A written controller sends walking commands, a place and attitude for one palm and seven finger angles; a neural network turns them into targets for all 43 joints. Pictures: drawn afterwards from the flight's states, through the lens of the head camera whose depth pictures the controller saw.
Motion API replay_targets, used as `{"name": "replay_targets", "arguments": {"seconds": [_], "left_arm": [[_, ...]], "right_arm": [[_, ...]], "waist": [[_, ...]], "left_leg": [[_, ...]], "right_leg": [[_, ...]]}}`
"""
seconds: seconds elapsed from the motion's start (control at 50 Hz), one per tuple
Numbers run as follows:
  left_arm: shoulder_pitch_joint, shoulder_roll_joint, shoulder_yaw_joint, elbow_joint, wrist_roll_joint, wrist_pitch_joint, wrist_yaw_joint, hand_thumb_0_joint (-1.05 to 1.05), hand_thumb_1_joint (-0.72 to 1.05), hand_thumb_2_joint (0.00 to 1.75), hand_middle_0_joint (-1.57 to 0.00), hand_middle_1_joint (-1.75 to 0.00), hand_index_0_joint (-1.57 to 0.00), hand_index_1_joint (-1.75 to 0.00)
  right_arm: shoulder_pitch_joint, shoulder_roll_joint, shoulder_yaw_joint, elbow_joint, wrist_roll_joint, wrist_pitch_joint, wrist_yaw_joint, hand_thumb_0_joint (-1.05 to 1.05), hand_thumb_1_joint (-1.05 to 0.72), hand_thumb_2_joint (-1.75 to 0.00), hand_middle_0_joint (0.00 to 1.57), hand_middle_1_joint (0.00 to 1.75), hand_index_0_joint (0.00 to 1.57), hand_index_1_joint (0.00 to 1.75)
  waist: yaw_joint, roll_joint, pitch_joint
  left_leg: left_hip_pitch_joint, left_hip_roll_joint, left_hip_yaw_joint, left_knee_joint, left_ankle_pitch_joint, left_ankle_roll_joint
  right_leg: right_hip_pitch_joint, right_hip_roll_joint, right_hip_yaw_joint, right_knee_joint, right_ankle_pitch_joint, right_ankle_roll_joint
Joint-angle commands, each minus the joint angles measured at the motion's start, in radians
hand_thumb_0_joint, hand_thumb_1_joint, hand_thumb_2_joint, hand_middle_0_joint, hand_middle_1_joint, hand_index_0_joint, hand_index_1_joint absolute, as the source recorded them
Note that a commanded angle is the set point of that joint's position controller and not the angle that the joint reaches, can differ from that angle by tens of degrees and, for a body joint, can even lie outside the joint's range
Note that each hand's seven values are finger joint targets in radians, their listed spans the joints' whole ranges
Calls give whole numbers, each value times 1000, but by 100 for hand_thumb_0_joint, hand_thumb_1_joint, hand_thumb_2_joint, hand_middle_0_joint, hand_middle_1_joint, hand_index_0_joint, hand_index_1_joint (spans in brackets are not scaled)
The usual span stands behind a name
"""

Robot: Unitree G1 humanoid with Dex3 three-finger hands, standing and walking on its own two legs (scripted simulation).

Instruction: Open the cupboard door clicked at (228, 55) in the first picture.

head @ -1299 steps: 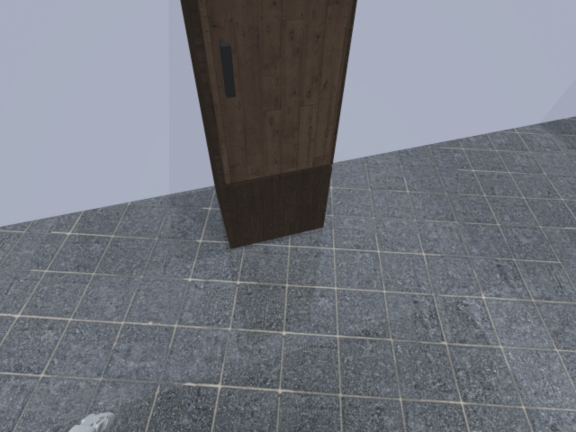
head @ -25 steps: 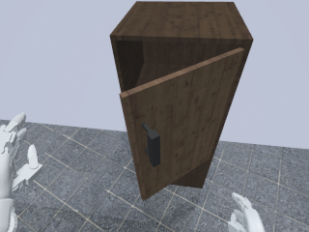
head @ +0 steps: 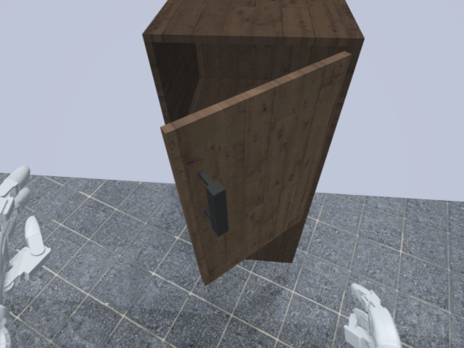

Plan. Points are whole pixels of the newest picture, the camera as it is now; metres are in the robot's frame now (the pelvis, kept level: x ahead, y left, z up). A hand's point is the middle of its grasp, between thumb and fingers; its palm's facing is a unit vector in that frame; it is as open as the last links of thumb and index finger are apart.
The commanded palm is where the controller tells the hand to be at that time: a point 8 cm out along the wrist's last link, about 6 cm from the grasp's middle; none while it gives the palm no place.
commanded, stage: step back with the hand held close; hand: left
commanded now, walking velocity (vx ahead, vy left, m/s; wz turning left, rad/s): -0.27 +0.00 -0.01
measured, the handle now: (211, 202) +0.35 +0.07 +0.05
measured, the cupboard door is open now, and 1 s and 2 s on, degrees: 40 40 40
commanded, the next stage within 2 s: stop stepping back and stand still in 0.96 s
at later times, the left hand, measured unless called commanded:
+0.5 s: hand out of the picture +0.11 +0.30 +0.15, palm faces +0.44 -0.75 -0.50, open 7.4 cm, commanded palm +0.06 +0.33 +0.17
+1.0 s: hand out of the picture +0.04 +0.28 +0.15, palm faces +0.36 -0.81 -0.46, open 7.4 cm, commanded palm -0.03 +0.32 +0.17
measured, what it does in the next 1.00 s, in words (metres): walks backwards: right foot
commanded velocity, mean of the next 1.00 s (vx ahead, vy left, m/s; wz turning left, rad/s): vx -0.32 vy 0.00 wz -0.01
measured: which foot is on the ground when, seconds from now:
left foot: down 0.00-1.00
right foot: down 0.00-0.66, up 0.68-0.98, down 1.00-1.00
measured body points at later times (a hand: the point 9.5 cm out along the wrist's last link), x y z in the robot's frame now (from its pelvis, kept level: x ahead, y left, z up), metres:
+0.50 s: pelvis -0.08 +0.03 -0.02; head -0.07 +0.04 +0.43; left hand +0.08 +0.34 +0.17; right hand +0.10 -0.20 -0.09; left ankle +0.00 +0.11 -0.74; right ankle +0.00 -0.10 -0.74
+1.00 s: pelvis -0.18 +0.02 -0.02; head -0.14 +0.05 +0.42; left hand +0.01 +0.32 +0.18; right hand +0.02 -0.19 -0.09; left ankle +0.00 +0.11 -0.74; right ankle -0.34 -0.09 -0.75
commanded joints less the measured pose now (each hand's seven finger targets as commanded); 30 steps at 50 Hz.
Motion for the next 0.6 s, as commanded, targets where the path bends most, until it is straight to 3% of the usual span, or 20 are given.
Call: {"name": "replay_targets", "arguments": {"seconds": [0.0, 0.08, 0.16, 0.22, 0.3, 0.34, 0.38, 0.4, 0.44, 0.5, 0.54, 0.58], "left_arm": [[19, 223, 148, -261, -5, -67, 33, 0, 90, 90, -20, -30, -20, -30], [48, 242, 172, -318, -9, -68, 43, 0, 90, 90, -20, -30, -20, -30], [77, 244, 186, -323, -8, -72, 54, 0, 90, 90, -20, -30, -20, -30], [80, 229, 181, -326, -3, -77, 56, 0, 90, 90, -20, -30, -20, -30], [58, 218, 194, -305, 15, -93, 56, 0, 90, 90, -20, -30, -20, -30], [23, 205, 186, -314, 28, -103, 56, 0, 90, 90, -20, -30, -20, -30], [-5, 200, 186, -309, 40, -111, 56, 0, 90, 90, -20, -30, -20, -30], [-13, 226, 205, -321, 45, -118, 58, 0, 90, 90, -20, -30, -20, -30], [-23, 212, 188, -333, 42, -124, 57, 0, 90, 90, -20, -30, -20, -30], [-64, 234, 188, -369, 35, -138, 65, 0, 90, 90, -20, -30, -20, -30], [-60, 217, 162, -359, 25, -140, 76, 0, 90, 90, -20, -30, -20, -30], [-51, 224, 174, -358, 20, -144, 83, 0, 90, 90, -20, -30, -20, -30]], "right_arm": [[-92, -109, -51, -169, 6, -23, -19, 0, -90, -90, 20, 30, 20, 30], [-87, -102, -59, -201, 13, -8, -24, 0, -90, -90, 20, 30, 20, 30], [-90, -103, -60, -207, 12, -6, -30, 0, -90, -90, 20, 30, 20, 30], [-87, -110, -57, -210, 8, -13, -29, 0, -90, -90, 20, 30, 20, 30], [-79, -126, -60, -217, 3, -30, -28, 0, -90, -90, 20, 30, 20, 30], [-64, -130, -58, -223, 3, -41, -25, 0, -90, -90, 20, 30, 20, 30], [-54, -132, -60, -220, 1, -51, -24, 0, -90, -90, 20, 30, 20, 30], [-54, -134, -65, -219, 1, -57, -24, 0, -90, -90, 20, 30, 20, 30], [-40, -125, -62, -219, -1, -67, -20, 0, -90, -90, 20, 30, 20, 30], [-26, -122, -64, -191, -9, -77, -19, 0, -90, -90, 20, 30, 20, 30], [-17, -104, -50, -169, -10, -79, -17, 0, -90, -90, 20, 30, 20, 30], [-22, -107, -48, -163, -9, -80, -21, 0, -90, -90, 20, 30, 20, 30]], "waist": [[-11, -20, -203], [-13, -62, -237], [-11, -13, -202], [-9, 44, -153], [-11, 78, -98], [-19, 71, -69], [-22, 36, -59], [-21, 35, -67], [-31, -37, -66], [-39, -110, -59], [-47, -141, -72], [-48, -80, -84]], "left_leg": [[50, 26, -35, 7, 340, 26], [18, 39, -46, 23, 391, 23], [-61, 61, -85, -17, 331, 32], [-173, 88, -120, -78, 193, 45], [-433, 132, -172, -181, -177, 87], [-541, 144, -187, -200, -347, 102], [-585, 136, -185, -173, -415, 109], [-569, 122, -179, -145, -416, 109], [-513, 80, -154, -61, -416, 93], [-293, 10, -107, 132, -331, 46], [-157, -11, -90, 203, -236, 22], [-165, 5, -115, 130, -238, 29]], "right_leg": [[30, -132, 111, 0, 375, 21], [39, -123, 112, 57, 429, 25], [22, -99, 110, 87, 308, 26], [33, -74, 100, 125, 165, 30], [148, -42, 99, 235, 57, 39], [179, -36, 105, 278, 17, 44], [178, -42, 125, 277, -13, 42], [162, -48, 145, 253, -14, 38], [60, -82, 199, 178, -112, 21], [-218, -170, 298, -15, -332, -34], [-348, -205, 275, -41, -335, -50], [-332, -165, 222, 9, -296, -25]]}}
